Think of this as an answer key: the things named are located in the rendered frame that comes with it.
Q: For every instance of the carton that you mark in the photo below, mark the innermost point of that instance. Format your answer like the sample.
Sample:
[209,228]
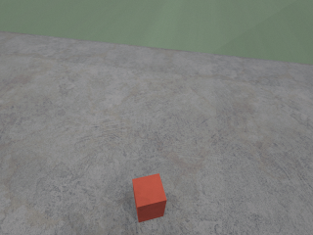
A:
[149,196]

